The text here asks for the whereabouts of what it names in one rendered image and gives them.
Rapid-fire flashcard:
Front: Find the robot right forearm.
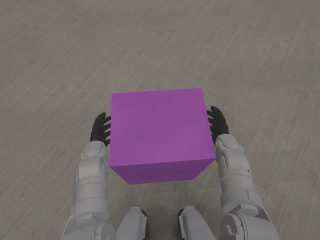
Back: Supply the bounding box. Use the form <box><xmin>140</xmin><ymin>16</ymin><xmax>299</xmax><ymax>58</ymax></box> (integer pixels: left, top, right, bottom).
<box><xmin>214</xmin><ymin>134</ymin><xmax>279</xmax><ymax>236</ymax></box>

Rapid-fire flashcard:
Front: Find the right robot upper arm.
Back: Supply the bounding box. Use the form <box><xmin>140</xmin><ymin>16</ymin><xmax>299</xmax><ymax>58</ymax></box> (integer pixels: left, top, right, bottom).
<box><xmin>218</xmin><ymin>212</ymin><xmax>279</xmax><ymax>240</ymax></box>

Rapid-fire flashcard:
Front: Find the left robot upper arm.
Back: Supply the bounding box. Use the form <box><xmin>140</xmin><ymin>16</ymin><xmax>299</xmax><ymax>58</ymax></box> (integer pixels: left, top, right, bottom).
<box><xmin>61</xmin><ymin>221</ymin><xmax>117</xmax><ymax>240</ymax></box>

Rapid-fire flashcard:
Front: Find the robot right thigh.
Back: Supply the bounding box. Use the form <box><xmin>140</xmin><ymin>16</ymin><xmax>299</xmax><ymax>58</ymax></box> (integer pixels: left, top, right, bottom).
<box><xmin>178</xmin><ymin>210</ymin><xmax>216</xmax><ymax>240</ymax></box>

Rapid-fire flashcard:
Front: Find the robot right hand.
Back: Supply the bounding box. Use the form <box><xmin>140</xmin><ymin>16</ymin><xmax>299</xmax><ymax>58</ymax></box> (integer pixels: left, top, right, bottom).
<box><xmin>206</xmin><ymin>106</ymin><xmax>229</xmax><ymax>144</ymax></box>

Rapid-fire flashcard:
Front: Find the robot left hand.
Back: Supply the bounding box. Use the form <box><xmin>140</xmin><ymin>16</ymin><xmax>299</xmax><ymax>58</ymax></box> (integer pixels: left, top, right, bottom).
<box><xmin>90</xmin><ymin>112</ymin><xmax>111</xmax><ymax>147</ymax></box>

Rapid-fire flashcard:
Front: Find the carton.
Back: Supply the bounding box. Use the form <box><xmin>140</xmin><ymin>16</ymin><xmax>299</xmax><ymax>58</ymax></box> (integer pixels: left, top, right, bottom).
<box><xmin>109</xmin><ymin>88</ymin><xmax>216</xmax><ymax>185</ymax></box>

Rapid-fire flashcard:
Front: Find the left robot shin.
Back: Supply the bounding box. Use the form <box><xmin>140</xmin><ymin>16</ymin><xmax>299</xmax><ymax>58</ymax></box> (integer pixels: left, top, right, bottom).
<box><xmin>129</xmin><ymin>207</ymin><xmax>143</xmax><ymax>240</ymax></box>

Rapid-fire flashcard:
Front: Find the robot left forearm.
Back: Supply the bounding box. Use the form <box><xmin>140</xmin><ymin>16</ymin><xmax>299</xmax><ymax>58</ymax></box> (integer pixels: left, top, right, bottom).
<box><xmin>61</xmin><ymin>140</ymin><xmax>111</xmax><ymax>240</ymax></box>

